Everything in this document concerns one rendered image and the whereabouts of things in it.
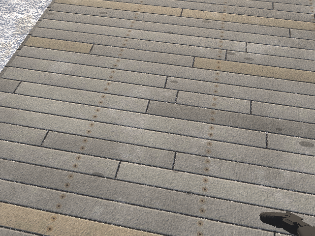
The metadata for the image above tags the robot right hand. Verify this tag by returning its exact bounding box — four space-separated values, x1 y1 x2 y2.
260 211 315 236

